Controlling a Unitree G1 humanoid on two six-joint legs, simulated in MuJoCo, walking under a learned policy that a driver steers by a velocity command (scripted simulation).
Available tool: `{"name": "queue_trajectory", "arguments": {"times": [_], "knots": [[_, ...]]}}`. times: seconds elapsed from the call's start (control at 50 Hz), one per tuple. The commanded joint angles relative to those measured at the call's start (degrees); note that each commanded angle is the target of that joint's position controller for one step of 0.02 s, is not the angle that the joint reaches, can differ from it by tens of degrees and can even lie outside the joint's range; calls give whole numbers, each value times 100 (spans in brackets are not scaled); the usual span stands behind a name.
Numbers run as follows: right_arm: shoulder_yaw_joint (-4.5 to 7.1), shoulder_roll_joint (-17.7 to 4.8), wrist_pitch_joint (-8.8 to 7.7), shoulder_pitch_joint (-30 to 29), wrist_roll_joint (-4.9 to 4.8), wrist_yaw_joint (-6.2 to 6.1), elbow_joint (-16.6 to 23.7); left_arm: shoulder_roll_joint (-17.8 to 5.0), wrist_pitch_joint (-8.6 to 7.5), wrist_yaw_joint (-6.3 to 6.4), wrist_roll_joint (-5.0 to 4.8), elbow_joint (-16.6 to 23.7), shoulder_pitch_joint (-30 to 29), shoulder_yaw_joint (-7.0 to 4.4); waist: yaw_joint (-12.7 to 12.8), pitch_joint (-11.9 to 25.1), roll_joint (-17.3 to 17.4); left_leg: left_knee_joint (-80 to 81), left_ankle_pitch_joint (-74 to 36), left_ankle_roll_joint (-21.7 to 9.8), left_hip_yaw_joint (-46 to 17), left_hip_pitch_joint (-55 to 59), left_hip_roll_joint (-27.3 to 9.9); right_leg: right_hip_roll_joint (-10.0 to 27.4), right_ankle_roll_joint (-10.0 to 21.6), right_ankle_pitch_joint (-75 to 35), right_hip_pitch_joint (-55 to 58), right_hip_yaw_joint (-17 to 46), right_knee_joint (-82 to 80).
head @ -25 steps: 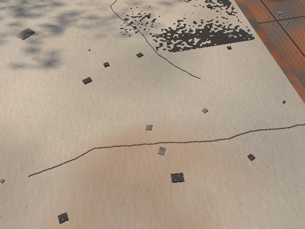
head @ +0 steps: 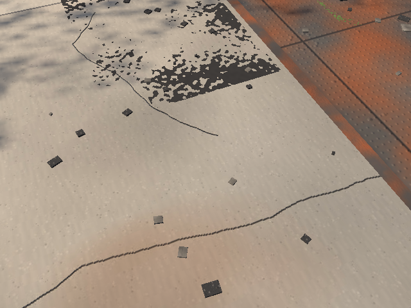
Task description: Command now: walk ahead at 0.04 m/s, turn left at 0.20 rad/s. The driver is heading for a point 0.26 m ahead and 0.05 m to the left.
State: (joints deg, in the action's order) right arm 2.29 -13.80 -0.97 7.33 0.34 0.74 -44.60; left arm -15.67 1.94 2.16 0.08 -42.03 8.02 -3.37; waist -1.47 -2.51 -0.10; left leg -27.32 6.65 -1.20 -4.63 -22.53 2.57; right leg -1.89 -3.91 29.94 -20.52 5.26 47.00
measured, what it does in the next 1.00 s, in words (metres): steps on the spot, turning left: right foot, then left foot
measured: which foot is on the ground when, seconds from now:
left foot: down 0.00-0.14, up 0.16-0.50, down 0.52-1.00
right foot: up 0.00-0.10, down 0.12-0.52, up 0.54-0.88, down 0.90-1.00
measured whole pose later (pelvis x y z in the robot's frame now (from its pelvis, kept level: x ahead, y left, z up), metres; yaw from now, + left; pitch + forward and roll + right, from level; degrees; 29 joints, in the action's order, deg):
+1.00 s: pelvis +0.03 +0.01 +0.00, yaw +23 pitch +0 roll +0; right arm 0.4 -12.6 -0.1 8.5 1.3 0.5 -41.5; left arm -14.3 -0.3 0.6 0.8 -43.6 13.4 -2.2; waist 0.5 -0.5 1.1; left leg -30.5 15.5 -1.3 -1.9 -14.5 2.9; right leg 2.1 -1.9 16.2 -15.0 1.4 31.3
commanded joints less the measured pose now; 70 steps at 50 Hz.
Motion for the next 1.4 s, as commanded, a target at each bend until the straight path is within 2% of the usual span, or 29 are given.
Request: {"name": "queue_trajectory", "arguments": {"times": [0.02,0.12,0.14,0.16,0.18,0.2,0.24,0.3,0.38,0.46,0.5,0.52,0.54,0.56,0.58,0.6,0.62,0.64,0.74,0.78,0.82,0.86,0.9,0.92,0.94,0.96,1.0,1.12,1.4], "knots": [[372,-1242,54,-167,-65,-95,459,-491,-87,56,-53,140,467,-173,146,919,1017,918,-395,-1004,-1794,1087,-1156,-126,22,-515,108,-175,-663],[388,-1113,199,-158,-190,-236,555,-551,-200,-10,-34,33,668,-233,337,917,980,747,630,-632,-1800,463,-860,-47,420,-1661,1187,-257,-2285],[348,-969,194,-129,-174,-250,603,-816,-205,10,55,50,847,-299,367,940,589,274,1084,-370,-1525,-198,-629,635,696,-1656,1722,241,-2512],[302,-754,151,-341,-178,-223,845,-1270,-174,11,177,4,841,-410,254,565,-959,-697,1847,-52,-424,-1130,141,1543,1319,-1763,1503,1309,-2926],[362,-951,79,-241,-120,-197,834,-1175,-208,5,319,194,517,-384,289,500,-1441,-2090,2650,163,-80,-1334,196,2407,1893,-2724,1263,2083,-3185],[476,-1174,69,-35,-112,-173,712,-908,-269,40,317,330,256,-295,173,510,-1003,-3108,2634,257,-253,-1379,48,2418,1962,-3550,1250,1853,-3044],[509,-1092,199,476,-135,-202,439,-721,-341,74,93,427,-177,-237,-61,468,-586,-3842,2123,432,-244,-1547,-33,1924,1552,-4242,1476,947,-2709],[389,-792,288,192,-178,-157,641,-765,-283,96,36,340,72,-238,149,359,-723,-3654,1606,660,121,-1680,-182,1664,1526,-4679,1673,249,-2663],[265,-657,305,-284,-178,8,1054,-1049,-162,115,30,304,325,-342,433,518,-964,-2299,1510,668,499,-1036,-386,1787,1583,-4486,1838,-74,-2608],[348,-882,350,-142,-187,112,1187,-1242,-177,15,-89,307,282,-416,371,536,-1087,-1208,1353,389,871,-202,-274,1957,1480,-4383,1613,-232,-2361],[413,-909,371,257,-160,103,1094,-1171,-227,-20,-202,277,181,-400,101,590,-953,-26,455,96,1015,632,-83,1819,1143,-4068,1322,-518,-1788],[510,-1139,366,536,-147,34,1048,-983,-278,-60,-153,147,512,-354,32,776,-455,466,-558,-128,636,1528,-159,1542,746,-3490,818,-898,-1043],[691,-1898,350,836,-100,-79,1149,-643,-315,-91,151,349,544,-236,79,1102,1184,312,-3160,-740,-1347,2863,-1646,939,145,-970,-798,-1363,783],[639,-1978,247,837,62,-32,1245,-569,-340,-71,186,615,86,-188,-119,1401,1654,409,-4076,-2047,-2711,2708,-2672,204,-86,1195,-1786,-638,1982],[566,-1704,141,819,88,28,1231,-880,-316,-55,44,632,-169,-271,-311,1389,915,594,-3279,-2103,-2346,2465,-2459,361,-58,996,-1845,-157,2511],[511,-1529,80,525,40,9,1198,-907,-278,-31,-42,616,-211,-289,-117,1004,759,614,-2605,-1734,-1822,2129,-2070,454,21,501,-1889,-116,2485],[480,-1396,84,236,-54,-30,1215,-899,-237,28,-2,511,-111,-309,31,797,488,646,-1992,-1408,-1512,1836,-1734,522,31,50,-1860,-86,2195],[437,-1308,117,2,-121,-71,1258,-973,-195,73,51,494,-42,-343,146,686,565,703,-1719,-1257,-1346,1525,-1558,529,4,-295,-1685,-75,1941],[267,-944,137,-148,1,-184,1213,-593,-174,-2,10,296,351,-192,237,984,716,728,-1427,-1176,-777,1239,-1297,505,-113,-1055,-782,-274,801],[190,-797,120,-142,59,-175,1101,-427,-171,-61,18,316,228,-94,131,938,823,780,-847,-1143,-650,997,-1263,605,-74,-1154,-217,-313,21],[151,-794,100,-33,126,-120,947,-511,-175,-118,-18,336,171,-85,17,765,892,881,-125,-1172,-719,770,-1327,573,-12,-1157,226,-410,-515],[112,-821,83,-125,89,-60,858,-559,-204,-134,-15,341,211,-97,135,472,782,831,564,-1057,-856,506,-1261,456,114,-1455,654,-493,-1405],[26,-647,13,99,84,-28,707,-654,-256,-121,118,318,342,-82,207,390,402,619,936,-586,-795,302,-961,640,264,-2726,1328,-160,-2261],[23,-644,-35,278,161,-13,671,-950,-272,-89,140,387,397,-113,11,429,-75,283,1202,-319,-546,195,-632,1089,417,-3750,1498,271,-2215],[34,-584,-52,544,151,0,653,-1061,-284,-100,61,234,288,-155,-301,444,-748,378,1142,-124,-148,497,-324,1064,659,-2861,991,245,-2073],[54,-761,-26,179,135,-29,632,-763,-308,-147,33,267,268,-114,20,329,-621,182,959,-3,-46,820,-291,856,659,-2014,558,173,-2243],[70,-682,57,-30,61,-83,636,-562,-365,-160,112,211,274,-33,84,275,-553,66,757,-85,-60,889,-346,716,474,-1773,426,52,-2302],[61,-480,62,135,40,-96,454,-480,-394,-80,62,148,430,12,177,403,-195,69,272,-95,-72,794,-377,609,446,-2222,800,-66,-2032],[111,-546,65,436,-1,-223,-73,-359,-336,-65,39,-99,346,41,139,301,31,32,-95,0,-43,983,-420,456,474,-2455,826,-164,-1983]]}}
